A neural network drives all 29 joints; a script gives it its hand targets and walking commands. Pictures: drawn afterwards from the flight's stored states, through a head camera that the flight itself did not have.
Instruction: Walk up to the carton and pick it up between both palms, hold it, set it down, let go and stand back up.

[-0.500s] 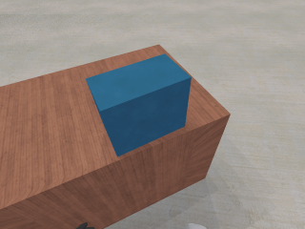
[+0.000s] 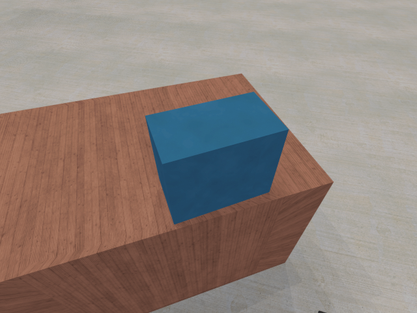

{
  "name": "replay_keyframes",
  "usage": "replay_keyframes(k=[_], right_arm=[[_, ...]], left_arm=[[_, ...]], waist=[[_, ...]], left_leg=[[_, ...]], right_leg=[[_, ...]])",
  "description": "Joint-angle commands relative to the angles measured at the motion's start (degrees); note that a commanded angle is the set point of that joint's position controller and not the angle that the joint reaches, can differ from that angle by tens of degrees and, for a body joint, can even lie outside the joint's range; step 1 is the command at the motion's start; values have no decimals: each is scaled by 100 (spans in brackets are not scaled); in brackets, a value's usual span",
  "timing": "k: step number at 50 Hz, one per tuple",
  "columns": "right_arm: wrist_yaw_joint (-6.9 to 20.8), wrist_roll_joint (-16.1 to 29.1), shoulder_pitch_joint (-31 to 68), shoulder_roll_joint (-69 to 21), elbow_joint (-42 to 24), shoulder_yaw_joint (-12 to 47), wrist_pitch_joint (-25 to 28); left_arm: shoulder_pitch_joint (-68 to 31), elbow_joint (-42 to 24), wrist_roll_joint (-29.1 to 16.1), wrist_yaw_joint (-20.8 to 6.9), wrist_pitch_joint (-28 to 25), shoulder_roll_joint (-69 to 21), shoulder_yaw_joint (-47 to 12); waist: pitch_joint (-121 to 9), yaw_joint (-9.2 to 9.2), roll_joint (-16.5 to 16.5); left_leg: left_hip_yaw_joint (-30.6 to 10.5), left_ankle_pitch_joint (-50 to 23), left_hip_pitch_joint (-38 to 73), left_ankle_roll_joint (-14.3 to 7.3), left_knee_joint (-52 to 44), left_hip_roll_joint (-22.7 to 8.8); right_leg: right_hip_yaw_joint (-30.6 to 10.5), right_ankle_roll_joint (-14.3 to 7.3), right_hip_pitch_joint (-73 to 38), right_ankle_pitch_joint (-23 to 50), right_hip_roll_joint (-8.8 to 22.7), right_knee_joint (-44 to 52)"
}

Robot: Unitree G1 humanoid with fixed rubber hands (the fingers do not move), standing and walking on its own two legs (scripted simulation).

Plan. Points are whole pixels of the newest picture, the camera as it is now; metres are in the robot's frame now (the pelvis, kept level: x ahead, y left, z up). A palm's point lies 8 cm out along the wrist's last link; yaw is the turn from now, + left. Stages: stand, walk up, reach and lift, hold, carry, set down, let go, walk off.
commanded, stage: walk up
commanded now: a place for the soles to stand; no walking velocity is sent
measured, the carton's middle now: (214, 158) +0.49 -0.01 +0.00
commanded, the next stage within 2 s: none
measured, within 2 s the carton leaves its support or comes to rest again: neither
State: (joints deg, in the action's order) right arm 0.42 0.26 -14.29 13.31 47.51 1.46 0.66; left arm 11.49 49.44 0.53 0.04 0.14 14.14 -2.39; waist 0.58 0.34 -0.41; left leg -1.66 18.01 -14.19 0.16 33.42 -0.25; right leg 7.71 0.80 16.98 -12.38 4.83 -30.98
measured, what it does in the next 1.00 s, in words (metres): steps to the right, turning left: right foot, then left foot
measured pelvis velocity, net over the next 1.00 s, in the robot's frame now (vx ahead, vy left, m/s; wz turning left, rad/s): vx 0.10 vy -0.15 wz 0.33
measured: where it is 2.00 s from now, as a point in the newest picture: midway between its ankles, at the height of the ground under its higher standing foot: outside the picture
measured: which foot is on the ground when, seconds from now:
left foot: down 0.00-0.58, up 0.60-0.84, down 0.86-1.00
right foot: down 0.00-0.26, up 0.28-0.56, down 0.58-1.00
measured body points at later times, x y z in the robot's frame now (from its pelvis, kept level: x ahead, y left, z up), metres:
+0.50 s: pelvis +0.03 -0.06 -0.01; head +0.05 -0.03 +0.44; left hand +0.15 +0.21 -0.13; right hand +0.03 -0.36 -0.11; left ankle +0.00 +0.12 -0.73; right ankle +0.11 -0.23 -0.69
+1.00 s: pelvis +0.10 -0.15 -0.01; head +0.10 -0.14 +0.44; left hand +0.10 +0.11 -0.14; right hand +0.29 -0.34 -0.12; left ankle +0.10 -0.05 -0.73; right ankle +0.13 -0.26 -0.73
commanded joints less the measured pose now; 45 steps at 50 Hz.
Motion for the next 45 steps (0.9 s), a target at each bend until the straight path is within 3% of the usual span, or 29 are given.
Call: replay_keyframes(k=[1, 3, 7, 11, 12, 13, 14, 15, 16, 18, 20, 21, 25, 27, 28, 29, 30, 31, 32, 33, 34, 35, 38, 39, 40, 42, 43, 44, 45], right_arm=[[-17, 14, -212, 659, -161, -155, 87], [-29, -13, -231, 748, -89, -159, 102], [-40, 40, -282, 708, -24, -115, 93], [-35, 10, -353, 766, -7, -92, 101], [-194, -218, -1301, 1102, -150, -399, 163], [-323, -242, -1743, 1479, 34, -597, 137], [-494, -238, -1766, 1724, -13, -699, 82], [-612, -258, -1498, 1602, -66, -757, 86], [-629, -216, -1508, 1288, -154, -684, 150], [-562, -244, -1165, 969, -429, -641, 309], [-525, -284, -1137, 953, -502, -674, 407], [-512, -290, -1230, 1000, -502, -696, 404], [-484, -359, -851, 1252, -855, -829, 297], [-462, -383, -625, 1248, -1093, -787, 216], [-427, -388, -645, 1039, -1075, -664, 163], [-386, -420, -915, 488, -1187, -503, 131], [-443, -332, -1113, 65, -1402, -345, 96], [-534, -235, -1131, 258, -1372, -454, 53], [-509, -234, -1113, 331, -1389, -444, 41], [-481, -205, -883, 465, -1383, -485, 51], [-422, -237, -1015, 407, -1271, -484, 49], [-375, -278, -1150, 386, -1175, -476, 31], [-245, -265, -1064, 238, -1201, -443, 135], [-216, -228, -1080, 197, -1111, -459, 135], [-201, -232, -1157, 110, -1081, -402, 152], [-190, -191, -845, 357, -1100, -495, 208], [-195, -274, -743, 493, -1187, -517, 190], [-194, -174, -630, 770, -1210, -541, 196], [-202, -17, -515, 786, -1073, -534, 155]], left_arm=[[-25, -236, -8, -4, -82, 722, 147], [-22, -202, 9, -16, -71, 662, 118], [33, -83, 13, 0, -73, 672, 92], [124, 48, 8, 8, -64, 756, 55], [-216, -324, 295, -145, 52, 1320, 406], [-779, -511, 413, -220, 159, 1039, 357], [-739, -724, 434, -252, 233, 777, 285], [-632, -777, 412, -262, 266, 743, 287], [-586, -883, 424, -264, 264, 815, 330], [-356, -945, 427, -265, 219, 761, 345], [-419, -1037, 406, -292, 225, 754, 354], [-453, -1108, 357, -325, 263, 655, 322], [-539, -1342, 278, -418, 297, 524, 354], [6, -1218, 281, -391, 281, 576, 436], [593, -996, 263, -330, 218, 725, 532], [1162, -913, 276, -273, 155, 1088, 666], [1108, -1116, 206, -234, 151, 1535, 721], [682, -1143, 73, -183, 199, 1535, 761], [485, -1262, 68, -135, 206, 1335, 690], [165, -1247, 59, -82, 216, 1107, 602], [149, -1220, 89, -43, 173, 950, 565], [2, -1165, 74, -11, 121, 730, 469], [-64, -973, 103, -14, -28, 692, 393], [-118, -1007, 116, -6, -47, 669, 393], [-240, -946, 160, 14, -45, 675, 392], [-133, -949, 99, -22, -9, 645, 314], [56, -982, 74, -42, -13, 532, 235], [362, -1021, 14, -29, 28, 232, 162], [449, -961, 23, 8, 87, 183, 164]], waist=[[31, -55, -15], [94, -21, -206], [140, -6, 138], [-32, 35, -159], [-79, -271, 482], [588, -603, -160], [875, -569, -411], [966, -421, -502], [706, -338, -241], [382, -121, -618], [242, -100, -961], [228, -184, -748], [402, -109, -1340], [308, 201, -937], [18, 442, -132], [-325, 685, 984], [-342, 608, 1912], [-447, 518, 1544], [-54, 369, 1117], [324, 222, 739], [329, 120, 971], [500, -82, 1080], [249, -186, 1097], [27, -240, 1264], [-50, -393, 901], [-148, -397, 453], [-338, -322, 39], [-477, -113, -611], [-575, -99, -295]], left_leg=[[-660, -883, -443, -330, -751, -513], [-637, -619, -685, -298, -916, -500], [-704, -631, -749, -341, -973, -486], [-595, -705, -679, -303, -850, -393], [-1804, 1515, -185, -713, -1068, -764], [-3170, 2680, 164, -1092, -1845, -1461], [-3895, 2920, 581, -1307, -1950, -1888], [-3931, 2686, 605, -1306, -1861, -2036], [-3829, 1978, 749, -1148, -1716, -1919], [-3051, 1196, 641, -1033, -1566, -1601], [-2592, 357, 543, -1028, -1346, -1447], [-2373, 3, 293, -984, -1348, -1344], [-1594, -87, -791, -815, -919, -965], [-1514, -684, -1372, -664, -186, -812], [-1208, -661, -1650, -465, 722, -380], [-833, 511, -2132, -228, 2174, 162], [-393, 2505, -2699, -2, 3199, 566], [-647, 2469, -2653, -77, 3834, 328], [-688, 2092, -2650, -80, 4097, 200], [-631, 1763, -2657, -51, 3950, 105], [-440, 1699, -2496, -5, 3659, 24], [-524, 1375, -2098, -6, 3183, -49], [-46, 876, -764, 2, 1776, -59], [168, 627, -347, -71, 1546, 26], [144, -24, 29, -174, 971, 12], [-217, -1393, 622, -316, 65, -44], [-1024, -2237, 990, -504, -155, -599], [-2210, -2983, 667, -856, -604, -1352], [-2278, -1824, 49, -1259, -835, -1480]], right_leg=[[-701, -365, -330, -263, 417, 765], [-569, -319, -566, -292, 432, 689], [-534, -377, -610, -429, 406, 739], [-611, -401, -734, -451, 492, 791], [7, -153, 19, -2239, 21, -556], [-38, 59, 1521, -2559, -368, -1647], [-716, 93, 2699, -2151, -69, -2419], [-1080, 183, 3100, -1675, 257, -2796], [-1253, 233, 3159, -1280, 195, -2930], [-1277, 348, 2783, -973, 345, -3004], [-1275, 373, 2460, -965, 262, -2917], [-1168, 382, 2264, -852, 338, -2759], [-738, 237, 926, -794, 143, -1823], [-353, 75, -318, -361, -167, -988], [-222, 34, -1203, -167, -404, -347], [-965, -90, -1690, -519, 199, -62], [-3210, -660, -1486, -564, 1769, 930], [-3902, -1137, -838, -1734, 2051, 1604], [-3851, -1220, -482, -2435, 1987, 1630], [-3185, -1132, -289, -2326, 1755, 1453], [-2805, -1132, -200, -2302, 1689, 1386], [-2454, -1041, 108, -1700, 1609, 1299], [-1228, -1030, 318, 1410, 1384, 742], [-1127, -1072, 412, 1814, 1491, 581], [-922, -1037, 379, 2027, 1476, 274], [-662, -636, 662, 1394, 1310, -95], [-508, -406, 805, 486, 1112, -414], [-144, -163, 569, -698, 423, -980], [-144, -166, 13, -1695, 147, -816]])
